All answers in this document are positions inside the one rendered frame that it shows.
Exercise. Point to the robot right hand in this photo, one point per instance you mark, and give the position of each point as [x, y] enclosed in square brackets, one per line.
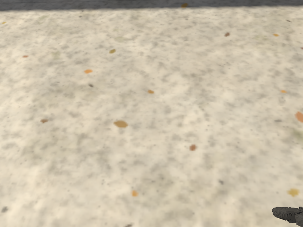
[291, 214]

